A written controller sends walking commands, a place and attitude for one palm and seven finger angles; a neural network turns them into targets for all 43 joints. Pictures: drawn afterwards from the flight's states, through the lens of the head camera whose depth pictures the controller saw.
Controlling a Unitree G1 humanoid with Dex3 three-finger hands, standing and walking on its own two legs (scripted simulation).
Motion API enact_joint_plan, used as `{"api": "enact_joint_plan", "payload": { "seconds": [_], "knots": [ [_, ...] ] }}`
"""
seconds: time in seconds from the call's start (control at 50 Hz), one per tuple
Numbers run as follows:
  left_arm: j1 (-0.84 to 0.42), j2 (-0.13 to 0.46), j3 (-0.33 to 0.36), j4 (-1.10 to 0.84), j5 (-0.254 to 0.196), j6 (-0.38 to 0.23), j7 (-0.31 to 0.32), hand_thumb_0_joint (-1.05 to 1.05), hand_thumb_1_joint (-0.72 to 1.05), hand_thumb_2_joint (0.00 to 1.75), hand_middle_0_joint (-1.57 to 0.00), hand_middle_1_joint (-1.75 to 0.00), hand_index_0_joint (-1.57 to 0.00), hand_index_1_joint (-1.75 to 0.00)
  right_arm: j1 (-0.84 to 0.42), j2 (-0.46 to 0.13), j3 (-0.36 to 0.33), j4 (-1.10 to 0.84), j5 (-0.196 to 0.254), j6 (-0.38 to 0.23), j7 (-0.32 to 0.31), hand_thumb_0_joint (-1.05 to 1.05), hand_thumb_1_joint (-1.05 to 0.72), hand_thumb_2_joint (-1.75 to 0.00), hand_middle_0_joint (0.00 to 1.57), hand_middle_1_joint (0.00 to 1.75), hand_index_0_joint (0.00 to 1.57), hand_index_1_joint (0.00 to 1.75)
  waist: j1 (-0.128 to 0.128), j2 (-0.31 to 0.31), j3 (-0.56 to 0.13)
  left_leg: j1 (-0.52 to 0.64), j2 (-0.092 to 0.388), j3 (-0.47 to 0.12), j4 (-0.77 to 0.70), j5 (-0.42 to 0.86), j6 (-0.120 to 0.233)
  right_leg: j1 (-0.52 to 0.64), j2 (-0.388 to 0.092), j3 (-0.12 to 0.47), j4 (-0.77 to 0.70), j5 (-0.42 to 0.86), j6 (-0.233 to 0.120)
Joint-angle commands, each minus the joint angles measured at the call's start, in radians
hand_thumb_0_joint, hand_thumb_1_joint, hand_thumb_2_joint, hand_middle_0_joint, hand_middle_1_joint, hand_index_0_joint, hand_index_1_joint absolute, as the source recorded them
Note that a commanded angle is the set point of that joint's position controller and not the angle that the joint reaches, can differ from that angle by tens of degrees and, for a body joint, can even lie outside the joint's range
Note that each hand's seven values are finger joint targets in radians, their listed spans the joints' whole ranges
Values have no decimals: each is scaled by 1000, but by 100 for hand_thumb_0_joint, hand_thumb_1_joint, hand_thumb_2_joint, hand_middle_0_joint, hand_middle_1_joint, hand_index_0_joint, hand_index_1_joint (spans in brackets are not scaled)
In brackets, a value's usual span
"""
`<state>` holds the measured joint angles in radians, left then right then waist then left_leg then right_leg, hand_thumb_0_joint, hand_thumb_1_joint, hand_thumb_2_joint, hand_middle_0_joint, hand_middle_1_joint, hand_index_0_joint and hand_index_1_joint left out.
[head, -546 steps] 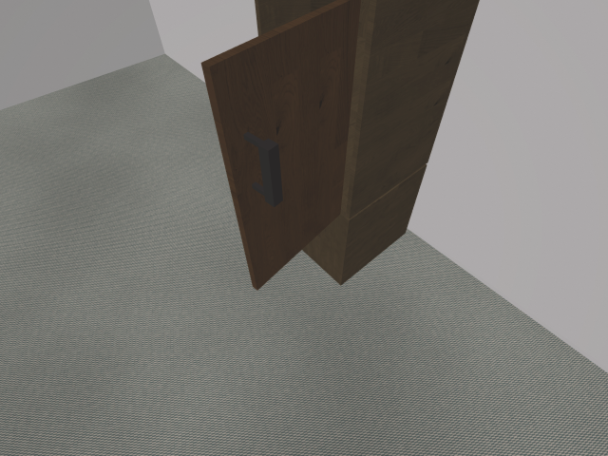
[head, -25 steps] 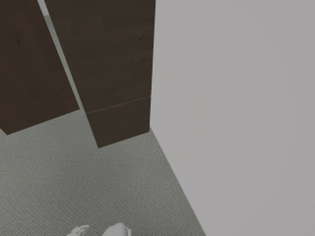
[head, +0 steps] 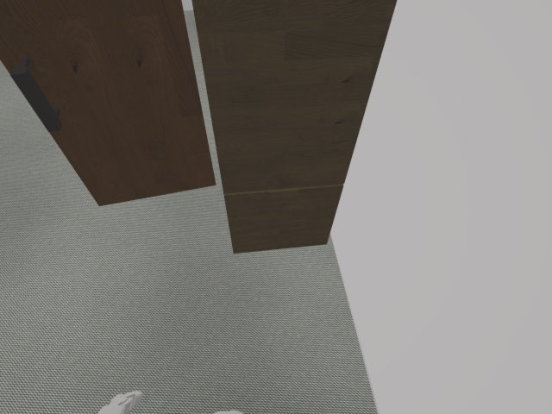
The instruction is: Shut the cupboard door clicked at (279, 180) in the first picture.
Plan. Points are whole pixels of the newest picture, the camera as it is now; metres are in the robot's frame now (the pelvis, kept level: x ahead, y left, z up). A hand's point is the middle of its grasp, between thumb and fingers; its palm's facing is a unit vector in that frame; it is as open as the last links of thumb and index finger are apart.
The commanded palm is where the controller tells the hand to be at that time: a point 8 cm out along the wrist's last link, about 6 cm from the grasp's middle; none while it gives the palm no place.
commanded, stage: turn to face it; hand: left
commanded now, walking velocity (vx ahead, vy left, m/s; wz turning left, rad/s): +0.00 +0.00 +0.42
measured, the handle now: (40, 94) +0.66 +0.51 +0.05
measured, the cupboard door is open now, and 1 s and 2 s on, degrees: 98 98 98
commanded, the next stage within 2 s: take the last steps up to it in 0.34 s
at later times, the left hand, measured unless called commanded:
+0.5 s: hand out of the picture +0.03 +0.21 -0.18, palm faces +0.24 -0.94 -0.24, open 7.4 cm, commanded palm none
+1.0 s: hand out of the picture +0.03 +0.23 -0.18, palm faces +0.33 -0.92 -0.19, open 7.4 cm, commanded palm none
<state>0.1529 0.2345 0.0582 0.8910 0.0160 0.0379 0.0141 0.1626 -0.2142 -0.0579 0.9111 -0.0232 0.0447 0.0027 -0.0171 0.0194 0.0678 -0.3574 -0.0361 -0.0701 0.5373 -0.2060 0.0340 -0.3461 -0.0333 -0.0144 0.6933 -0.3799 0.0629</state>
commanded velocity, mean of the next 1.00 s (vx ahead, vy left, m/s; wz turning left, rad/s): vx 0.15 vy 0.04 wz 0.17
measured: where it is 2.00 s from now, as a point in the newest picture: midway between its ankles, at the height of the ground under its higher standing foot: (241, 402)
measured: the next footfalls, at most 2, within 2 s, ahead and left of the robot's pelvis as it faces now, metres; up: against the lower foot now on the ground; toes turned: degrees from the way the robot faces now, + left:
right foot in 0.04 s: +0.04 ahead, -0.16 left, +0.00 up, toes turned +0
left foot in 0.30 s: +0.06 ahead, +0.11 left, +0.00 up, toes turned +12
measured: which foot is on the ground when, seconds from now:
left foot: down 0.00-0.04, up 0.06-0.28, down 0.30-0.58, up 0.60-0.88, down 0.90-1.00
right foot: up 0.00-0.02, down 0.04-0.32, up 0.34-0.56, down 0.58-0.90, up 0.92-1.00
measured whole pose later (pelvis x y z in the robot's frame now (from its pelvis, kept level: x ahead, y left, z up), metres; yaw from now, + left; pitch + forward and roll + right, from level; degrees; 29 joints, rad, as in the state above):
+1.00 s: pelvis +0.12 +0.06 -0.01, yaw +17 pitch +1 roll +1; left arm 0.35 0.20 0.05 1.10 0.02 0.00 -0.01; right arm 0.20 -0.18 -0.04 0.97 -0.03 -0.04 0.00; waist 0.02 -0.06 0.05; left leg -0.31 0.02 0.12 0.57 -0.28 0.03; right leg -0.35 -0.12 -0.06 1.03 -0.49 0.01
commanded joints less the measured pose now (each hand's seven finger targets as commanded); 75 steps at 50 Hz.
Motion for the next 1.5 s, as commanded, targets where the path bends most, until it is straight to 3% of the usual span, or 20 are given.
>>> {"api": "enact_joint_plan", "payload": {
  "seconds": [0.0,0.02,0.08,0.2,0.24,0.3,0.42,0.52,0.56,0.58,0.68,0.78,0.84,0.88,0.94,1.02,1.12,1.18,1.32,1.48],
  "knots": [
    [151,207,48,-45,13,-41,19,0,90,90,-20,-30,-20,-30,-37,-113,-43,-99,19,-15,4,0,-90,-90,20,30,20,30,62,-207,-125,-235,7,-43,140,-163,-44,342,-283,288,-413,86,-120],
    [128,246,49,-63,15,-41,17,0,90,90,-20,-30,-20,-30,-52,-111,-43,-115,11,-15,11,0,-90,-90,20,30,20,30,66,-277,-103,-223,-29,46,383,-376,-66,232,-448,380,-455,165,-224],
    [44,153,28,-73,5,-47,24,0,90,90,-20,-30,-20,-30,-49,-114,-43,-82,5,5,15,0,-90,-90,20,30,20,30,19,-280,-55,-229,50,39,614,-293,-81,185,-323,171,-366,458,-209],
    [157,192,35,-3,12,-53,15,0,90,90,-20,-30,-20,-30,-85,-48,-6,-56,16,-15,17,0,-90,-90,20,30,20,30,57,-200,-122,-44,7,170,132,-215,-86,322,-282,32,-196,819,-157],
    [131,190,32,7,-1,-49,10,0,90,90,-20,-30,-20,-30,-23,-74,-5,-29,12,-23,13,0,-90,-90,20,30,20,30,16,-209,-135,137,11,162,-63,-6,-69,220,-248,-17,-120,711,-91],
    [85,79,1,-51,-9,-32,8,0,90,90,-20,-30,-20,-30,104,-255,-40,-10,1,-30,-6,0,-90,-90,20,30,20,30,-46,212,-193,323,428,-255,-134,618,187,-101,-66,-62,270,-272,15],
    [48,57,2,12,-8,-5,0,0,90,90,-20,-30,-20,-30,8,-188,-22,-9,-5,-35,-36,0,-90,-90,20,30,20,30,-3,125,-141,221,298,-141,-142,464,148,-59,-41,-7,234,-148,-11],
    [182,58,10,62,7,-31,-17,0,90,90,-20,-30,-20,-30,-46,-161,-20,-8,2,-27,-18,0,-90,-90,20,30,20,30,65,73,-71,-64,169,-85,-130,-261,56,274,4,-66,-197,14,-36],
    [258,208,44,56,21,-47,-6,0,90,90,-20,-30,-20,-30,-83,-69,-4,-61,9,-27,4,0,-90,-90,20,30,20,30,125,-353,20,-342,-18,109,313,-382,-45,326,-389,465,-578,-371,-196],
    [250,224,45,43,9,-53,-6,0,90,90,-20,-30,-20,-30,-130,-117,-14,-81,-3,-27,14,0,-90,-90,20,30,20,30,124,-242,43,-334,32,41,486,-338,-38,222,-441,520,-622,-394,-249],
    [159,114,21,46,8,-102,-4,0,90,90,-20,-30,-20,-30,-75,-75,-21,-27,-1,-29,39,0,-90,-90,20,30,20,30,45,-177,38,-257,108,70,457,-92,-72,205,-298,149,-554,32,-174],
    [256,157,29,128,14,-105,-10,0,90,90,-20,-30,-20,-30,-90,-16,2,-27,6,-60,46,0,-90,-90,20,30,20,30,84,-174,-39,-99,56,173,95,-125,-65,304,-297,35,-428,308,-173],
    [211,138,26,135,4,-93,-16,0,90,90,-20,-30,-20,-30,86,-60,0,35,1,-79,30,0,-90,-90,20,30,20,30,-1,-132,-71,236,21,212,-104,-24,-42,120,-216,-56,-254,254,-105],
    [172,30,3,74,-3,-88,-26,0,90,90,-20,-30,-20,-30,336,-239,-45,83,-13,-87,-3,0,-90,-90,20,30,20,30,-98,258,-187,536,394,-285,-238,-61,138,-249,-31,-173,248,-197,-31],
    [54,17,-1,54,4,-83,-20,0,90,90,-20,-30,-20,-30,243,-161,-19,81,-7,-88,-25,0,-90,-90,20,30,20,30,-55,200,-60,288,393,-250,-290,-96,192,-336,-99,-4,508,-122,-76],
    [99,-28,-15,94,4,-68,-32,0,90,90,-20,-30,-20,-30,177,-106,6,98,-9,-108,-29,0,-90,-90,20,30,20,30,8,94,-56,195,313,-20,-284,177,141,-127,-88,-52,205,-34,-67],
    [195,-2,-2,130,8,-67,-27,0,90,90,-20,-30,-20,-30,121,-90,6,121,3,-89,-21,0,-90,-90,20,30,20,30,77,9,-38,10,222,74,-177,-85,72,233,-25,-100,-144,126,-66],
    [307,184,38,138,6,-72,-11,0,90,90,-20,-30,-20,-30,123,-35,13,81,5,-75,-1,0,-90,-90,20,30,20,30,125,-273,-20,-227,39,195,303,-415,-35,344,-408,428,-529,-159,-265],
    [92,81,8,110,0,-82,19,0,90,90,-20,-30,-20,-30,181,41,27,158,19,-43,-18,0,-90,-90,20,30,20,30,10,-132,-126,47,69,152,72,-120,-92,242,-230,5,-284,843,-217],
    [68,47,3,76,-12,-9,19,0,90,90,-20,-30,-20,-30,164,-126,-12,116,-1,-38,-55,0,-90,-90,20,30,20,30,-6,201,-67,258,379,-94,-141,959,151,-36,-2,-28,145,-189,-52]
  ]
}}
